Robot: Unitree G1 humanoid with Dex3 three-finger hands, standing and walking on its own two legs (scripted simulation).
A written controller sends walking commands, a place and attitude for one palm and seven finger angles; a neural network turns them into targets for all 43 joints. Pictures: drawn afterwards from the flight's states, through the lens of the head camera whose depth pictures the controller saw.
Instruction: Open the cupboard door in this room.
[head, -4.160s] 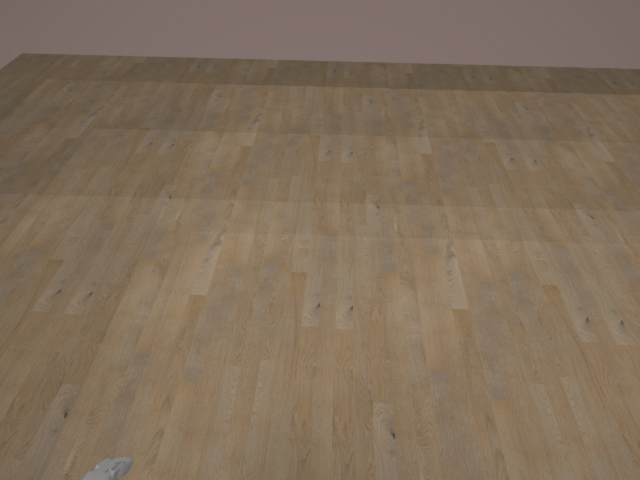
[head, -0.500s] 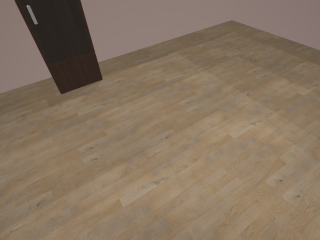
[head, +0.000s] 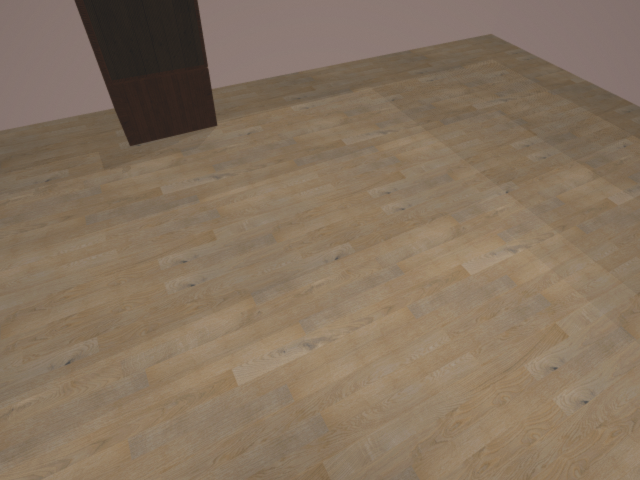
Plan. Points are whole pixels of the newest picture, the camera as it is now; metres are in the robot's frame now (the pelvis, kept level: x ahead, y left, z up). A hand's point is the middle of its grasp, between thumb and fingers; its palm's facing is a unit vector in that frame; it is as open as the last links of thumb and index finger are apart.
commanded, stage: turn or walk to find it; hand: left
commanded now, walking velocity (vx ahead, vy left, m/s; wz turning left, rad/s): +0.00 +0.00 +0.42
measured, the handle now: out of the picture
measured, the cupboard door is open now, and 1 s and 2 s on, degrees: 0 0 0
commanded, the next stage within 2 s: stand and wait in 0.66 s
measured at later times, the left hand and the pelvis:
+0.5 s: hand out of the picture +0.05 +0.17 -0.13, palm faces +0.24 -0.92 -0.30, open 7.3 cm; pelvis -0.01 -0.04 +0.01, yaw +13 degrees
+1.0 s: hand out of the picture -0.12 +0.15 -0.17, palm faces +0.42 -0.88 -0.21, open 7.4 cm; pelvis -0.02 -0.01 +0.01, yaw +21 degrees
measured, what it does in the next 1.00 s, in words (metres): steps on the spot, turning left: right foot, then left foot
